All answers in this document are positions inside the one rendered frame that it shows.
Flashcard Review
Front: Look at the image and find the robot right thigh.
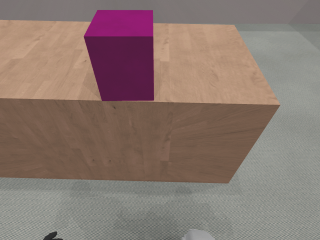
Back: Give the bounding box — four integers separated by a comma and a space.
181, 230, 215, 240

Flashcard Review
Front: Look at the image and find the pedestal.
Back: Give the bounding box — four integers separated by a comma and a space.
0, 20, 280, 184

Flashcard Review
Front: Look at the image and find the carton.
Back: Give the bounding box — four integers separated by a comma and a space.
84, 10, 154, 101

